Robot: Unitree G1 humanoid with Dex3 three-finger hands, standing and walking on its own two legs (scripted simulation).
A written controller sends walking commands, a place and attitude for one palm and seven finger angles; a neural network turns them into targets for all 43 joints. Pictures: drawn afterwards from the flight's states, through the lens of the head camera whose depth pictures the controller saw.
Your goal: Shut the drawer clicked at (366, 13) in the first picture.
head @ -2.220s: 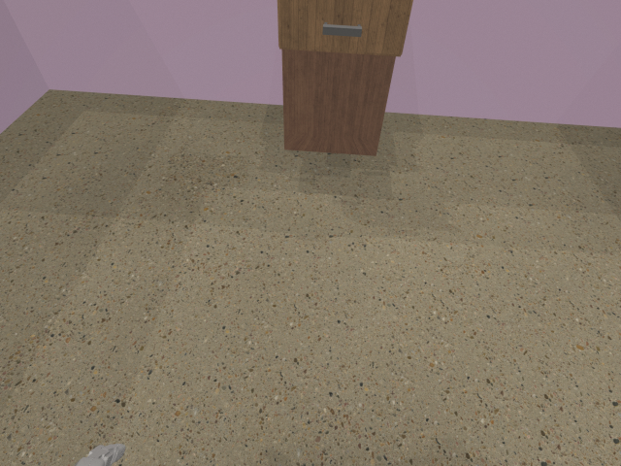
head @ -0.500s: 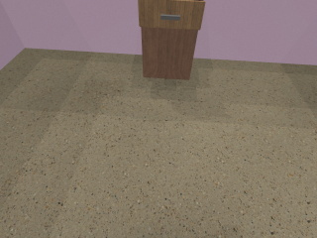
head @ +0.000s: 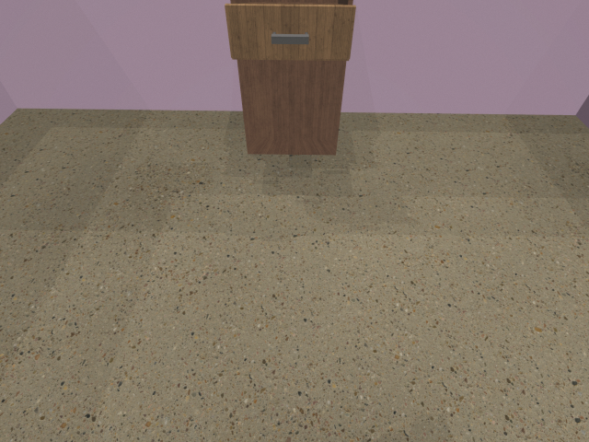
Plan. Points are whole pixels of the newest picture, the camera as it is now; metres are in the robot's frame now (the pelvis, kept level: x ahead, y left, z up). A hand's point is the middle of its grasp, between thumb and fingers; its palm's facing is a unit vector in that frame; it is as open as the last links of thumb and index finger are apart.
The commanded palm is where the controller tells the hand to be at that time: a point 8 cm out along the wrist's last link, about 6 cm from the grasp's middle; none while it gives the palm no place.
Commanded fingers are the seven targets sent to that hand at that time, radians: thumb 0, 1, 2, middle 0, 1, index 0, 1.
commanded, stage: walk to a spot facing it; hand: left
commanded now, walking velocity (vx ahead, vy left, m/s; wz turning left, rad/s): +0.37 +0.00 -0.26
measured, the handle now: (290, 36) +1.40 +0.13 -0.01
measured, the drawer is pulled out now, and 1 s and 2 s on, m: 0.28 0.28 0.28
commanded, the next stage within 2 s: turn to face it in 1.60 s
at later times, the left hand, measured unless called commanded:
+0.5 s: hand (165, 378) +0.25 +0.25 -0.17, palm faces -0.11 -0.98 -0.19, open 7.4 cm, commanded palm none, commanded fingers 0.00 0.90 0.90 -0.20 -0.30 -0.20 -0.30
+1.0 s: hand (264, 238) +0.57 +0.12 -0.16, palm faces -0.26 -0.95 -0.19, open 7.2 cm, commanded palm none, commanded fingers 0.00 0.90 0.90 -0.20 -0.30 -0.20 -0.30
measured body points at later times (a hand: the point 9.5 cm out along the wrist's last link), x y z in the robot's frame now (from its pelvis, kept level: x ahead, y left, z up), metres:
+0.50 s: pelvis +0.20 +0.06 +0.01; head +0.21 +0.09 +0.46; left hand +0.26 +0.30 -0.15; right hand +0.21 -0.18 -0.13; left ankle +0.22 +0.14 -0.73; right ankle +0.16 -0.06 -0.63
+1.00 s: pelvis +0.43 -0.03 +0.00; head +0.46 -0.03 +0.45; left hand +0.59 +0.17 -0.15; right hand +0.30 -0.20 -0.15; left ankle +0.40 +0.12 -0.63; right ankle +0.44 -0.11 -0.73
